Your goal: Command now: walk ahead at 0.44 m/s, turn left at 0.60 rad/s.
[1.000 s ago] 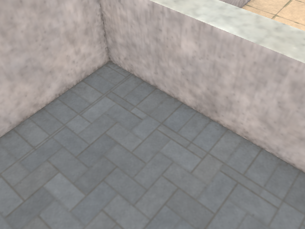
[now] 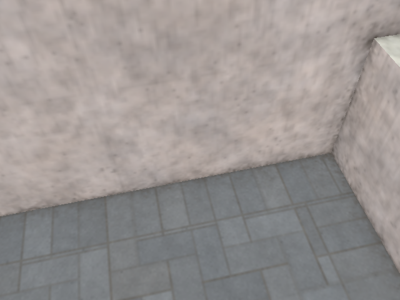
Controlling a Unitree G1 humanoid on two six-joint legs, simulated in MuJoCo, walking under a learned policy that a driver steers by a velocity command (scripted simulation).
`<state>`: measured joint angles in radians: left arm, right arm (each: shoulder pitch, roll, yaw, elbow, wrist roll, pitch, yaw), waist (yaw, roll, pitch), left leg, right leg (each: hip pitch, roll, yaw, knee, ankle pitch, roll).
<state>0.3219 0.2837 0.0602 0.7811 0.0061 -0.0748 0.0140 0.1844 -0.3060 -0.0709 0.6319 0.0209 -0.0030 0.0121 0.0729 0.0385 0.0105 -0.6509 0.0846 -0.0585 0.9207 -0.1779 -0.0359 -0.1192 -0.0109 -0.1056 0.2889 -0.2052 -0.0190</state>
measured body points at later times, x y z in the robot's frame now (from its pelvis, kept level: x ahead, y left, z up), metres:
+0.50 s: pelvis +0.24 +0.10 +0.00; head +0.28 +0.14 +0.45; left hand +0.38 +0.41 -0.08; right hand +0.39 -0.17 -0.09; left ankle +0.19 +0.17 -0.75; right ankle +0.46 -0.04 -0.68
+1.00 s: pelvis +0.42 +0.13 -0.01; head +0.46 +0.15 +0.44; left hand +0.35 +0.43 -0.12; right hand +0.75 +0.02 -0.08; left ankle +0.39 +0.28 -0.71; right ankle +0.53 +0.05 -0.75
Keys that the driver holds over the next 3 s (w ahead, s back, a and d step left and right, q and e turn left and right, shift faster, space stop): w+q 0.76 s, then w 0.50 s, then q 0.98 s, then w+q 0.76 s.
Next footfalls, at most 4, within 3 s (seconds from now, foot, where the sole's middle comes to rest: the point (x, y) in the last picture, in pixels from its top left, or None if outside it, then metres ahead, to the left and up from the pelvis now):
0.20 left None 0.23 0.17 -0.79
0.66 right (208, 277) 0.56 0.07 -0.79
1.08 left None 0.42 0.30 -0.79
1.88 left None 0.35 0.26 -0.79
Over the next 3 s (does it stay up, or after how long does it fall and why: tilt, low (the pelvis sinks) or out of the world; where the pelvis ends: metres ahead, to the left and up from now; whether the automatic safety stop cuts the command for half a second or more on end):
stays up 0.27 0.26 -0.01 its command is cut before an obstacle after 0.7 s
